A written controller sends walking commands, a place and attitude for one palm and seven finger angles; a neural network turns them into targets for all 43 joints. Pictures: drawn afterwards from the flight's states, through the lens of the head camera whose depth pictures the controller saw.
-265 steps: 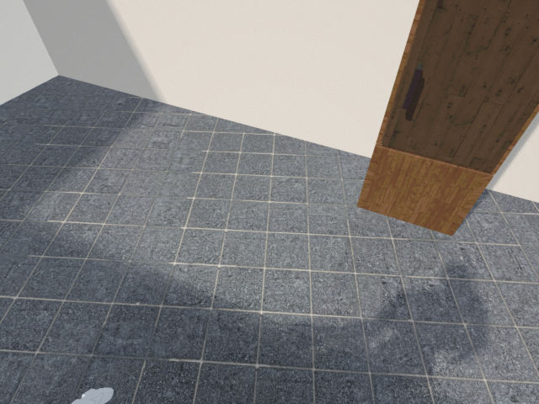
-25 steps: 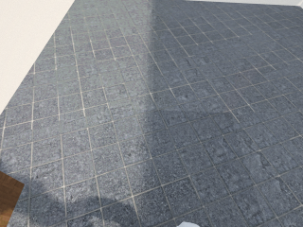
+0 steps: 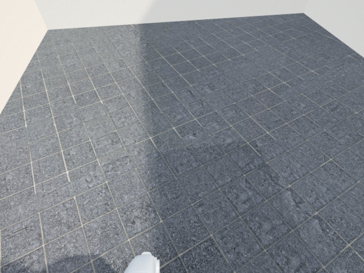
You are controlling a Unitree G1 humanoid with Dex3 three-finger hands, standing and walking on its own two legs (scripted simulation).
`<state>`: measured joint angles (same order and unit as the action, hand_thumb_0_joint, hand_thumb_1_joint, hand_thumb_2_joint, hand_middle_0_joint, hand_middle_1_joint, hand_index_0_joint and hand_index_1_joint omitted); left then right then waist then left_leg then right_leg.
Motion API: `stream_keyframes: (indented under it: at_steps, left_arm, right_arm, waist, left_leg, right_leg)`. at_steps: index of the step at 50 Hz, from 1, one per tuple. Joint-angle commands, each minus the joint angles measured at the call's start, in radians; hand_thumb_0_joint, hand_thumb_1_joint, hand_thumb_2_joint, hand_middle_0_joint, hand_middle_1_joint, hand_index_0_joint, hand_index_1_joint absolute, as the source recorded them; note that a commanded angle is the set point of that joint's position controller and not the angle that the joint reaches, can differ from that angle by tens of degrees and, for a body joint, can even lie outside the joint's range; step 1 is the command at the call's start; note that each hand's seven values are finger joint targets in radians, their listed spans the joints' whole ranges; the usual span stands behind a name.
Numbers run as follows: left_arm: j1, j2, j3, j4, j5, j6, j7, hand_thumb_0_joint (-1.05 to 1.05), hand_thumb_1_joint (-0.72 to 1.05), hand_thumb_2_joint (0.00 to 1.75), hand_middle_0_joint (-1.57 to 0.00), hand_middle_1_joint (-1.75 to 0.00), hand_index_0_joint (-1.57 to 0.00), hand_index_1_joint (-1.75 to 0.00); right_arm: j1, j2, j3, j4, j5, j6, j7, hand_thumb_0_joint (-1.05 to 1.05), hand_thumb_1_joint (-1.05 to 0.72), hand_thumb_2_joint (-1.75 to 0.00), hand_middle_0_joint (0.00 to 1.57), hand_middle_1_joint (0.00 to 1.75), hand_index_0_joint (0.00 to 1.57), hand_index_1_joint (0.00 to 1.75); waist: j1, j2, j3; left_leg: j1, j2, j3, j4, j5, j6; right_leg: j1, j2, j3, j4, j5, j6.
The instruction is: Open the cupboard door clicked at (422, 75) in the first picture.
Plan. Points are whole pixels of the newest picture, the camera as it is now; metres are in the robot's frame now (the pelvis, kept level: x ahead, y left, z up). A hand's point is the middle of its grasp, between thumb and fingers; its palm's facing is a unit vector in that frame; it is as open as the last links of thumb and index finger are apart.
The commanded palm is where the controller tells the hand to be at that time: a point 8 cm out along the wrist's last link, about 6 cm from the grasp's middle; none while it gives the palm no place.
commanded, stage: turn to face it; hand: left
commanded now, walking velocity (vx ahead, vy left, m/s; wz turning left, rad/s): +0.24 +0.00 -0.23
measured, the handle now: out of the picture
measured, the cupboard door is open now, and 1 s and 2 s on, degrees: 0 0 0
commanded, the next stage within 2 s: none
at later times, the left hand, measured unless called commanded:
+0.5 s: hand (89, 247) +0.20 +0.27 -0.17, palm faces +0.11 -0.98 -0.18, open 7.4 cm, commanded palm none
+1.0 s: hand (103, 260) +0.17 +0.22 -0.14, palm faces +0.34 -0.89 -0.30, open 7.4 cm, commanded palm none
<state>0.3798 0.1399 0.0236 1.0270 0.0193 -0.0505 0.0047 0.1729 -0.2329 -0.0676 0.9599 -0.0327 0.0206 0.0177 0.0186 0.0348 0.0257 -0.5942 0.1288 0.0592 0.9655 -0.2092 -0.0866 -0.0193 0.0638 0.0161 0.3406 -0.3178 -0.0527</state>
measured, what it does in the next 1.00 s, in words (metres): walks ahead, turning left: left foot, then right foot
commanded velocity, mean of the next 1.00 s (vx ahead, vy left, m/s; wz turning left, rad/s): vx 0.01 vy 0.00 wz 0.53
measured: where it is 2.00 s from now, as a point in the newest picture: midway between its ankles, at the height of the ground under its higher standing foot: outside the picture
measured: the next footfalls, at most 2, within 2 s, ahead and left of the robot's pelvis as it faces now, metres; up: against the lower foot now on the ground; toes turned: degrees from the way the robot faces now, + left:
left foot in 0.14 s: +0.20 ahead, +0.13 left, +0.00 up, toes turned +5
right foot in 0.94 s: +0.19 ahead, -0.09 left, +0.00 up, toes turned +21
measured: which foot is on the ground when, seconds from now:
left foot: up 0.00-0.12, down 0.14-0.94, up 0.96-1.00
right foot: down 0.00-0.16, up 0.18-0.92, down 0.94-1.00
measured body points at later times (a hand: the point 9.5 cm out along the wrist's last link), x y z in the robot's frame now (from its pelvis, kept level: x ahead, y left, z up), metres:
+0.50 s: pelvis +0.12 +0.08 +0.00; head +0.13 +0.11 +0.45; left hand +0.20 +0.32 -0.15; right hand +0.13 -0.16 -0.14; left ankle +0.16 +0.12 -0.74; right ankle +0.13 -0.10 -0.65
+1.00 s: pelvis +0.13 -0.01 +0.00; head +0.16 -0.03 +0.44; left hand +0.15 +0.26 -0.12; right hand +0.24 -0.26 -0.16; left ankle +0.14 +0.12 -0.71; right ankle +0.15 -0.11 -0.74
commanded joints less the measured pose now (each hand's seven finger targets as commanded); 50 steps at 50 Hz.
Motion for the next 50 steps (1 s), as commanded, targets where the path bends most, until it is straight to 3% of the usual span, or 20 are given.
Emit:
stream_keyframes:
  at_steps: [1, 3, 5, 6, 7, 8, 9, 12, 15, 18, 22, 36, 41, 44, 45, 46, 47, 48, 49, 50]
  left_arm:
    - [0.067, 0.181, 0.043, -0.007, 0.009, -0.021, 0.025, 0.0, 0.9, 0.9, -0.2, -0.3, -0.2, -0.3]
    - [0.056, 0.19, 0.045, 0.001, 0.008, -0.016, 0.027, 0.0, 0.9, 0.9, -0.2, -0.3, -0.2, -0.3]
    - [0.011, 0.193, 0.05, 0.002, 0.002, -0.016, 0.026, 0.0, 0.9, 0.9, -0.2, -0.3, -0.2, -0.3]
    - [0.006, 0.179, 0.049, 0.007, -0.008, -0.015, 0.026, 0.0, 0.9, 0.9, -0.2, -0.3, -0.2, -0.3]
    - [0.093, 0.114, 0.04, 0.015, -0.021, -0.01, 0.023, 0.0, 0.9, 0.9, -0.2, -0.3, -0.2, -0.3]
    - [0.138, 0.087, 0.024, 0.016, -0.025, -0.01, 0.023, 0.0, 0.9, 0.9, -0.2, -0.3, -0.2, -0.3]
    - [0.116, 0.106, 0.031, 0.013, -0.014, 0.0, 0.03, 0.0, 0.9, 0.9, -0.2, -0.3, -0.2, -0.3]
    - [-0.021, 0.079, 0.031, 0.013, 0.004, 0.02, 0.015, 0.0, 0.9, 0.9, -0.2, -0.3, -0.2, -0.3]
    - [-0.001, 0.066, 0.037, 0.019, -0.002, 0.049, 0.015, 0.0, 0.9, 0.9, -0.2, -0.3, -0.2, -0.3]
    - [-0.016, 0.09, 0.059, -0.005, 0.006, 0.071, 0.021, 0.0, 0.9, 0.9, -0.2, -0.3, -0.2, -0.3]
    - [-0.117, 0.116, 0.072, -0.052, 0.01, 0.083, 0.023, 0.0, 0.9, 0.9, -0.2, -0.3, -0.2, -0.3]
    - [-0.326, 0.142, 0.068, -0.177, -0.009, 0.08, 0.027, 0.0, 0.9, 0.9, -0.2, -0.3, -0.2, -0.3]
    - [-0.285, 0.14, 0.064, -0.192, -0.016, 0.075, 0.032, 0.0, 0.9, 0.9, -0.2, -0.3, -0.2, -0.3]
    - [-0.208, 0.157, 0.068, -0.183, -0.022, 0.072, 0.037, 0.0, 0.9, 0.9, -0.2, -0.3, -0.2, -0.3]
    - [-0.175, 0.173, 0.07, -0.178, -0.02, 0.065, 0.038, 0.0, 0.9, 0.9, -0.2, -0.3, -0.2, -0.3]
    - [-0.143, 0.222, 0.08, -0.174, -0.014, 0.057, 0.043, 0.0, 0.9, 0.9, -0.2, -0.3, -0.2, -0.3]
    - [-0.157, 0.317, 0.094, -0.191, 0.003, 0.049, 0.049, 0.0, 0.9, 0.9, -0.2, -0.3, -0.2, -0.3]
    - [-0.199, 0.307, 0.082, -0.21, -0.003, 0.056, 0.049, 0.0, 0.9, 0.9, -0.2, -0.3, -0.2, -0.3]
    - [-0.267, 0.27, 0.073, -0.23, -0.004, 0.053, 0.046, 0.0, 0.9, 0.9, -0.2, -0.3, -0.2, -0.3]
    - [-0.303, 0.237, 0.072, -0.236, -0.009, 0.05, 0.046, 0.0, 0.9, 0.9, -0.2, -0.3, -0.2, -0.3]
  right_arm:
    - [-0.162, -0.028, 0.008, -0.122, 0.012, -0.049, 0.006, 0.0, -0.9, -0.9, 0.2, 0.3, 0.2, 0.3]
    - [-0.14, -0.025, 0.01, -0.112, 0.016, -0.057, 0.004, 0.0, -0.9, -0.9, 0.2, 0.3, 0.2, 0.3]
    - [0.04, -0.052, 0.002, -0.051, 0.014, -0.068, -0.014, 0.0, -0.9, -0.9, 0.2, 0.3, 0.2, 0.3]
    - [0.205, -0.088, -0.004, 0.004, 0.009, -0.072, -0.023, 0.0, -0.9, -0.9, 0.2, 0.3, 0.2, 0.3]
    - [0.315, -0.184, -0.02, 0.035, -0.005, -0.081, -0.032, 0.0, -0.9, -0.9, 0.2, 0.3, 0.2, 0.3]
    - [0.345, -0.221, -0.016, 0.045, 0.009, -0.07, -0.034, 0.0, -0.9, -0.9, 0.2, 0.3, 0.2, 0.3]
    - [0.261, -0.184, -0.005, 0.026, 0.014, -0.053, -0.033, 0.0, -0.9, -0.9, 0.2, 0.3, 0.2, 0.3]
    - [0.115, -0.059, 0.027, 0.007, 0.014, -0.065, -0.046, 0.0, -0.9, -0.9, 0.2, 0.3, 0.2, 0.3]
    - [0.1, -0.051, 0.025, 0.017, 0.024, -0.07, -0.049, 0.0, -0.9, -0.9, 0.2, 0.3, 0.2, 0.3]
    - [0.119, -0.073, 0.001, 0.006, 0.021, -0.056, -0.045, 0.0, -0.9, -0.9, 0.2, 0.3, 0.2, 0.3]
    - [0.152, -0.084, -0.01, 0.008, 0.018, -0.039, -0.04, 0.0, -0.9, -0.9, 0.2, 0.3, 0.2, 0.3]
    - [0.216, -0.136, -0.046, -0.007, 0.007, -0.012, -0.039, 0.0, -0.9, -0.9, 0.2, 0.3, 0.2, 0.3]
    - [0.177, -0.16, -0.059, -0.035, 0.005, 0.001, -0.033, 0.0, -0.9, -0.9, 0.2, 0.3, 0.2, 0.3]
    - [0.12, -0.167, -0.065, -0.064, 0.009, 0.009, -0.025, 0.0, -0.9, -0.9, 0.2, 0.3, 0.2, 0.3]
    - [0.095, -0.159, -0.066, -0.073, 0.015, 0.011, -0.022, 0.0, -0.9, -0.9, 0.2, 0.3, 0.2, 0.3]
    - [0.098, -0.121, -0.062, -0.081, 0.023, 0.013, -0.016, 0.0, -0.9, -0.9, 0.2, 0.3, 0.2, 0.3]
    - [0.119, -0.058, -0.054, -0.106, 0.027, 0.011, -0.019, 0.0, -0.9, -0.9, 0.2, 0.3, 0.2, 0.3]
    - [0.087, -0.122, -0.063, -0.112, 0.007, 0.01, -0.021, 0.0, -0.9, -0.9, 0.2, 0.3, 0.2, 0.3]
    - [0.112, -0.124, -0.066, -0.103, 0.004, 0.02, -0.012, 0.0, -0.9, -0.9, 0.2, 0.3, 0.2, 0.3]
    - [0.117, -0.108, -0.067, -0.088, 0.005, 0.035, -0.009, 0.0, -0.9, -0.9, 0.2, 0.3, 0.2, 0.3]
  waist:
    - [0.029, -0.142, 0.082]
    - [0.015, -0.16, 0.076]
    - [-0.07, -0.118, 0.007]
    - [-0.128, -0.064, -0.082]
    - [-0.128, 0.169, -0.227]
    - [-0.105, 0.305, -0.273]
    - [-0.077, 0.171, -0.176]
    - [-0.026, 0.082, 0.053]
    - [0.01, 0.079, -0.005]
    - [0.01, 0.038, -0.068]
    - [-0.011, 0.055, -0.037]
    - [-0.073, 0.067, -0.058]
    - [-0.065, 0.099, -0.094]
    - [-0.032, 0.116, -0.112]
    - [-0.014, 0.092, -0.11]
    - [-0.002, -0.028, -0.126]
    - [-0.007, -0.331, -0.107]
    - [-0.016, -0.246, -0.057]
    - [-0.058, -0.159, -0.036]
    - [-0.079, -0.188, -0.011]
  left_leg:
    - [-0.062, -0.01, 0.011, -0.161, -0.044, 0.027]
    - [0.058, -0.04, 0.031, -0.257, -0.059, 0.047]
    - [0.334, -0.092, 0.055, -0.41, 0.041, 0.066]
    - [0.534, -0.069, 0.029, -0.471, 0.152, 0.076]
    - [0.767, 0.179, -0.249, -0.466, 0.386, 0.158]
    - [0.786, 0.345, -0.463, -0.579, 0.564, 0.257]
    - [0.625, 0.339, -0.436, -0.628, 0.424, 0.305]
    - [0.327, 0.183, -0.323, -0.723, 0.317, 0.246]
    - [0.315, 0.104, -0.215, -0.724, 0.399, 0.189]
    - [0.375, 0.092, -0.235, -0.728, 0.309, 0.169]
    - [0.39, 0.076, -0.308, -0.744, 0.166, 0.139]
    - [0.454, 0.075, -0.537, -0.673, 0.175, 0.271]
    - [0.414, 0.046, -0.577, -0.641, 0.218, 0.263]
    - [0.335, -0.005, -0.558, -0.624, 0.17, 0.215]
    - [0.268, -0.036, -0.519, -0.582, 0.137, 0.179]
    - [0.127, -0.097, -0.429, -0.468, -0.016, 0.12]
    - [-0.078, -0.239, -0.203, -0.206, -0.275, 0.036]
    - [-0.038, -0.211, -0.164, -0.012, -0.354, 0.039]
    - [-0.002, -0.183, -0.171, 0.116, -0.278, 0.041]
    - [0.012, -0.165, -0.164, 0.173, -0.251, 0.035]
  right_leg:
    - [0.04, -0.301, 0.219, -0.064, 0.532, -0.124]
    - [0.006, -0.287, 0.209, -0.02, 0.611, -0.109]
    - [-0.072, -0.233, 0.151, 0.159, 0.727, -0.063]
    - [-0.127, -0.176, 0.097, 0.342, 0.622, -0.028]
    - [-0.308, -0.053, 0.0, 0.601, 0.216, 0.025]
    - [-0.405, 0.003, -0.018, 0.843, -0.285, 0.041]
    - [-0.406, -0.054, 0.019, 0.903, -0.304, 0.031]
    - [-0.439, -0.142, 0.009, 0.86, -0.113, 0.069]
    - [-0.376, -0.142, -0.006, 0.778, -0.025, 0.096]
    - [-0.45, -0.137, -0.003, 0.808, 0.034, 0.119]
    - [-0.536, -0.145, 0.015, 0.802, 0.075, 0.139]
    - [-0.512, -0.099, 0.038, 0.558, -0.098, 0.137]
    - [-0.382, -0.056, 0.035, 0.419, -0.116, 0.114]
    - [-0.224, -0.039, 0.017, 0.228, -0.041, 0.098]
    - [-0.116, -0.053, 0.013, 0.078, 0.046, 0.093]
    - [0.039, -0.177, 0.111, -0.059, 0.05, 0.059]
    - [0.106, -0.471, 0.434, -0.149, 0.002, -0.046]
    - [-0.086, -0.552, 0.416, -0.13, 0.104, -0.102]
    - [-0.166, -0.489, 0.3, -0.118, 0.112, -0.103]
    - [-0.219, -0.435, 0.263, -0.117, 0.112, -0.067]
